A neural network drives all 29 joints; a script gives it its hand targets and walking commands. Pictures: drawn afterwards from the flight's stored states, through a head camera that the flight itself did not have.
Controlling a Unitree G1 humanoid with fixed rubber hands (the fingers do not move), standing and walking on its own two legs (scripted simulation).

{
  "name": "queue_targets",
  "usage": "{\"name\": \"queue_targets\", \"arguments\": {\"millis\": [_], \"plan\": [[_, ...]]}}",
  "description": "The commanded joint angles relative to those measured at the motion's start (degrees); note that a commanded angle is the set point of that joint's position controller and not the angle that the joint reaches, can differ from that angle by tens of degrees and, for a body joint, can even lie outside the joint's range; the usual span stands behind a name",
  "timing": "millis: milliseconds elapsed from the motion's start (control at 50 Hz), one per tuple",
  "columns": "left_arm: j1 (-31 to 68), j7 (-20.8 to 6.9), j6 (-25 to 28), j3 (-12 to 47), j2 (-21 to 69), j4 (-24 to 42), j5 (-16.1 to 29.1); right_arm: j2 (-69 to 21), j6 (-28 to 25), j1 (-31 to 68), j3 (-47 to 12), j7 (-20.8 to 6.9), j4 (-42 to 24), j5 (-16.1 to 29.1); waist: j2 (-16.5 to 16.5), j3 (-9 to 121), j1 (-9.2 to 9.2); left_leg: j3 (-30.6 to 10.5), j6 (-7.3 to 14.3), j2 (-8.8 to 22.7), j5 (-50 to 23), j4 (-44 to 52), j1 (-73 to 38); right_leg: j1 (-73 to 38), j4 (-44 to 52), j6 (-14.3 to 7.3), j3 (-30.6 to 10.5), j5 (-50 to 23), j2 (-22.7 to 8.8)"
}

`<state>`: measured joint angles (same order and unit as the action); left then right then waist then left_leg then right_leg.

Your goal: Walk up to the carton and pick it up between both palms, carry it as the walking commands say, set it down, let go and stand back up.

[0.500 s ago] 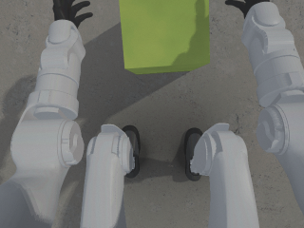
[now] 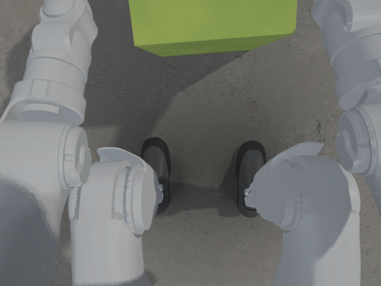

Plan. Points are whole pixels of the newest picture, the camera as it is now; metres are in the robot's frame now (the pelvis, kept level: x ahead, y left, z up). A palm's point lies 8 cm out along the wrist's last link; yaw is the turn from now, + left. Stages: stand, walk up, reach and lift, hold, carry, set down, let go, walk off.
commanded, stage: reach and lift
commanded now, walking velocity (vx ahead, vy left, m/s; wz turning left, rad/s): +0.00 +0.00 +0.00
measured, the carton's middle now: out of the picture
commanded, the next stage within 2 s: none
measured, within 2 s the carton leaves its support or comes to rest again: leaves its support in 1.44 s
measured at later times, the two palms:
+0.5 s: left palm out of the picture +0.55 +0.17 -0.17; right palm out of the picture +0.56 -0.16 -0.17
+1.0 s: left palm out of the picture +0.55 +0.14 -0.17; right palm out of the picture +0.57 -0.15 -0.17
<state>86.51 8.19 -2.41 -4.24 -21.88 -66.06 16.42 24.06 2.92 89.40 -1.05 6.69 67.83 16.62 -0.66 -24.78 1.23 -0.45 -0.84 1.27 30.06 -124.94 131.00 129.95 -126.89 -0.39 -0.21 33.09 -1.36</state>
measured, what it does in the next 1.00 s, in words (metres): stands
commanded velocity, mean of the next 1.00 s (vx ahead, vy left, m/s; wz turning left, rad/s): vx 0.00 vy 0.00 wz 0.00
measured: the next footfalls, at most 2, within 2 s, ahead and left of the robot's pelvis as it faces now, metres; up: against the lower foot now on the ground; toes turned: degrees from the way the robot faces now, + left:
none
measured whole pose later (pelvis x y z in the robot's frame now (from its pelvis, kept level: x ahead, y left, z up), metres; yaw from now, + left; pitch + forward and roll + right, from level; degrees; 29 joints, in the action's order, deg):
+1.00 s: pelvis +0.00 +0.00 +0.01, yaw -1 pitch +36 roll +2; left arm 88.4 7.0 -4.3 -12.5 -15.5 -66.6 6.8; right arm 18.9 4.8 93.2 3.0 6.7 70.6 8.6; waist 0.4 -24.7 1.8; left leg -1.0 -2.1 0.8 31.7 -124.7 128.5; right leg 129.3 -126.1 0.0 -1.1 32.5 1.3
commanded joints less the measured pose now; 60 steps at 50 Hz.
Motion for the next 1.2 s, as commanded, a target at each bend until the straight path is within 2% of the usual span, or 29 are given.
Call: {"name": "queue_targets", "arguments": {"millis": [0, 240, 540, 700, 780, 820, 860, 920, 940, 1020, 1040, 1080, 1120, 1180], "plan": [[15.43, 0.48, 1.01, -0.44, -7.97, 6.15, 0.4, 7.5, -1.0, 16.77, 0.24, 0.34, -6.42, 0.5, 1.66, 81.25, 0.61, 2.55, -1.7, -2.15, -19.52, 6.85, -40.87, -38.63, 9.48, 1.76, 0.84, -19.17, 1.84], [13.38, 0.03, 1.3, -0.88, -5.02, 3.04, -0.69, 4.4, -1.26, 14.37, 0.79, -0.3, -3.59, -0.82, 1.94, 72.01, 0.56, 2.23, -1.54, -2.69, -17.37, 7.74, -35.9, -32.96, 10.26, 1.73, 0.49, -17.59, 2.48], [16.33, 0.61, 1.86, -0.71, -0.84, 3.25, -2.48, 0.58, -1.79, 17.21, 1.0, 0.49, -2.86, -2.76, 1.73, 71.92, 0.67, 2.48, -1.8, -4.13, -16.86, 8.67, -37.67, -34.74, 11.21, 1.64, 0.5, -17.07, 3.97], [16.84, 0.59, 2.26, -1.51, 3.63, 4.23, -5.22, -6.09, -1.79, 19.17, -1.98, -0.43, -3.48, -1.76, 2.31, 70.72, 3.15, 2.67, -1.24, -4.8, -17.45, 9.26, -39.68, -35.5, 11.46, 1.93, 0.59, -17.27, 4.93], [18.73, -1.45, 2.28, 0.27, 10.98, 4.53, -4.78, -13.25, -1.56, 20.77, -3.84, -1.95, -4.43, -1.88, 2.96, 69.71, 2.42, 2.8, -0.97, -5.14, -17.48, 9.13, -39.07, -36.02, 11.84, 1.83, 0.55, -18.09, 5.33], [20.67, -3.18, 1.89, 1.2, 16.91, 5.03, -5.23, -19.89, -1.12, 22.26, -4.47, -3.55, -4.89, -2.56, 3.09, 69.02, 2.48, 2.92, -0.85, -5.37, -17.2, 8.96, -38.27, -35.68, 11.74, 1.76, 0.52, -18.28, 5.7], [23.36, -5.77, 1.19, 2.26, 25.53, 5.75, -6.06, -29.38, -0.37, 24.34, -5.35, -6.01, -5.48, -3.67, 3.43, 67.95, 2.77, 3.17, -0.61, -5.74, -16.79, 8.54, -36.85, -35.08, 11.43, 1.63, 0.42, -18.29, 6.2], [28.94, -11.46, -0.97, 3.13, 43.13, 7.87, -8.55, -48.16, 1.53, 28.74, -6.32, -11.25, -6.73, -6.65, 4.15, 65.78, 3.63, 3.91, -0.18, -6.51, -15.87, 7.49, -33.34, -34.27, 10.41, 1.26, 0.43, -17.91, 7.34], [30.38, -12.86, -1.82, 2.1, 45.39, 8.68, -9.45, -51.08, 2.42, 29.32, -5.64, -12.51, -7.01, -7.62, 4.66, 64.88, 4.18, 4.43, 0.08, -6.47, -13.5, 7.23, -32.12, -32.94, 10.46, 1.1, 0.6, -14.92, 7.56], [28.79, -16.95, -4.5, 0.59, 52.77, 11.95, -10.93, -58.76, 4.98, 25.83, -3.63, -15.68, -7.93, -9.92, 5.2, 64.12, 5.22, 5.88, 0.25, -6.85, -13.66, 6.24, -28.52, -33.51, 9.43, 0.85, 1.41, -16.12, 8.13], [28.56, -17.59, -5.01, 0.47, 54.15, 12.43, -10.84, -59.73, 5.48, 25.81, -3.44, -16.12, -8.36, -10.26, 5.48, 64.35, 5.04, 5.94, 0.41, -6.99, -13.41, 6.21, -28.56, -33.01, 9.19, 0.91, 1.85, -15.57, 8.14], [28.4, -18.45, -5.86, 0.95, 56.42, 13.2, -10.53, -60.75, 6.3, 25.74, -2.53, -17.16, -9.46, -10.48, 4.19, 63.55, 3.55, 5.89, 0.5, -7.16, -13.27, 6.14, -30.17, -29.94, 8.93, 0.7, 2.62, -14.36, 8.17], [27.54, -18.81, -6.46, 1.33, 58.34, 13.71, -10.34, -61.6, 6.86, 24.98, -2.24, -17.99, -10.08, -10.53, 3.12, 63.22, 2.92, 5.71, 0.54, -7.33, -13.79, 5.84, -31.09, -28.38, 8.6, 0.45, 2.72, -14.21, 8.04], [26.75, -19.2, -6.93, 1.79, 60.24, 14.65, -9.59, -62.42, 7.48, 24.45, -2.55, -18.8, -11.21, -10.74, 3.36, 62.94, 2.49, 5.22, 0.7, -7.62, -14.12, 5.61, -30.5, -27.83, 8.19, 0.22, 2.73, -14.38, 7.89]]}}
